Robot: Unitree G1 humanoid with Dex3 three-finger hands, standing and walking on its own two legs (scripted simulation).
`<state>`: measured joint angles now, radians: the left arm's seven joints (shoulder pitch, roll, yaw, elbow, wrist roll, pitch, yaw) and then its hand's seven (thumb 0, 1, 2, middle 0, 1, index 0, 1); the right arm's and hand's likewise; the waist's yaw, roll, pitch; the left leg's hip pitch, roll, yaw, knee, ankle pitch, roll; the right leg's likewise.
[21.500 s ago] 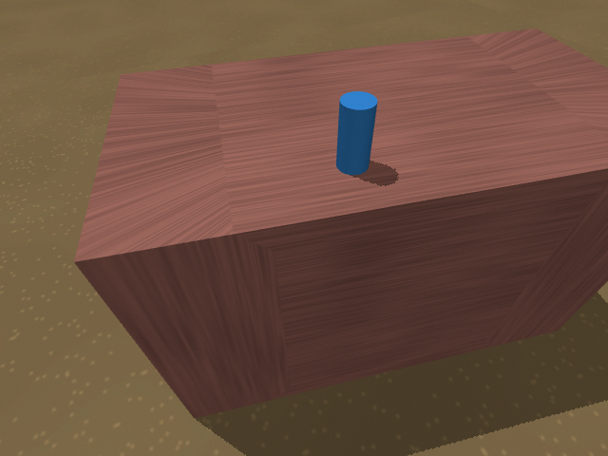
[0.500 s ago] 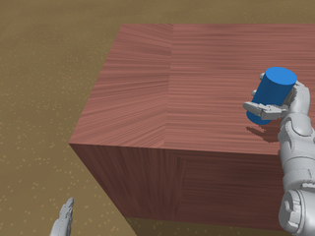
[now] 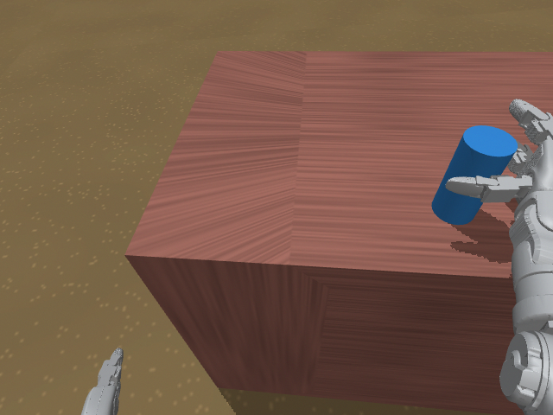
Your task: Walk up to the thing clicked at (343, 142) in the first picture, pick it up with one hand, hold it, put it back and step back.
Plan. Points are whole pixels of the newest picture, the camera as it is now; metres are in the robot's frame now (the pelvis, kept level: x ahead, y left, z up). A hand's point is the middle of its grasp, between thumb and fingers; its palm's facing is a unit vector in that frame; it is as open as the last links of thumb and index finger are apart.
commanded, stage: withdraw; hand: right
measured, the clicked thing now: (469, 178) +0.45 -0.23 +0.12
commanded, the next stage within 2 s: rise in 0.12 s
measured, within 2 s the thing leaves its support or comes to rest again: neither
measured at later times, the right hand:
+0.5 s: hand out of the picture +0.42 -0.36 +0.25, palm faces +0.50 +0.83 -0.25, open 17.5 cm
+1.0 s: hand out of the picture +0.25 -0.28 +0.23, palm faces +0.47 +0.79 -0.38, open 17.4 cm
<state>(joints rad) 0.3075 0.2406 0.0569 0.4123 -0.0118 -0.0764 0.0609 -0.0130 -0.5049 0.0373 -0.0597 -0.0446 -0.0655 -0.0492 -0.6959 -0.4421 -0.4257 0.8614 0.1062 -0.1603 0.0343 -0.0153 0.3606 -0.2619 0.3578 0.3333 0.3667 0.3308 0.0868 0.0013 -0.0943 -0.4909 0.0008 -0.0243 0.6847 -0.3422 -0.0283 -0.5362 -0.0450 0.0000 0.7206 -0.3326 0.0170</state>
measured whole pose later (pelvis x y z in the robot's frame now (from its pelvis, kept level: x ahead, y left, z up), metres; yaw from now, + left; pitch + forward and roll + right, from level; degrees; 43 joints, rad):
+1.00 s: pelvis +0.02 +0.00 +0.02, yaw -1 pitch +1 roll +0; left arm 0.34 0.23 0.13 0.48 -0.05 -0.04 0.02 -0.01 -0.51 0.05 -0.06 -0.05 -0.07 -0.05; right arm 0.15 -0.41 -0.44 -0.27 0.08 -0.13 0.00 -0.02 0.53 -0.05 0.07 0.06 0.07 0.06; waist -0.06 -0.05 -0.04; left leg -0.23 0.03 -0.01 0.53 -0.32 -0.03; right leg -0.28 -0.02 0.01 0.56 -0.30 0.01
